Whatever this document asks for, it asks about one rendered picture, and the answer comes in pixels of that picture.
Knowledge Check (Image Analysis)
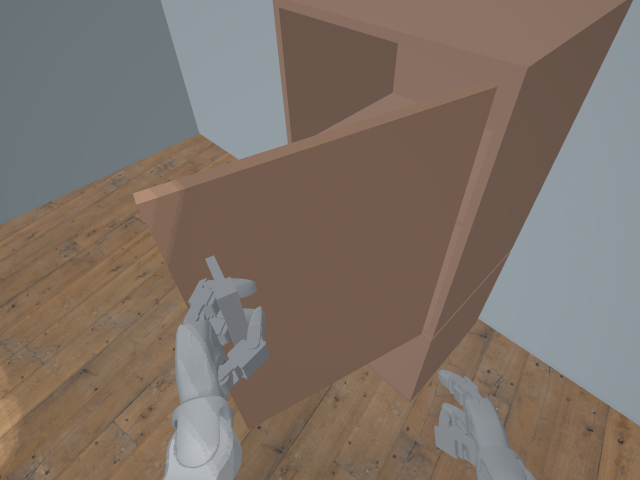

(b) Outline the right robot forearm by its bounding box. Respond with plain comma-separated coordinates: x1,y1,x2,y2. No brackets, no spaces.
475,446,536,480

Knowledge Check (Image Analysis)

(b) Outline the robot right hand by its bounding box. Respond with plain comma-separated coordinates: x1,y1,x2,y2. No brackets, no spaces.
434,370,511,467

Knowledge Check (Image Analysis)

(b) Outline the handle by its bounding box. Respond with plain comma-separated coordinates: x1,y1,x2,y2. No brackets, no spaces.
205,255,248,346

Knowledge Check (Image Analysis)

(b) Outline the cupboard door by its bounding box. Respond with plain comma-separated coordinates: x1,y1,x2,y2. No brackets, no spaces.
133,81,497,430

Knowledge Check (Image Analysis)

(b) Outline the left robot forearm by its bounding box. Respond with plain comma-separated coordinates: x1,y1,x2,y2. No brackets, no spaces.
162,395,242,480

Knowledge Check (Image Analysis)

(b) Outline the robot left hand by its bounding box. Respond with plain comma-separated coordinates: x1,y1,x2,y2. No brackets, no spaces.
175,278,270,405

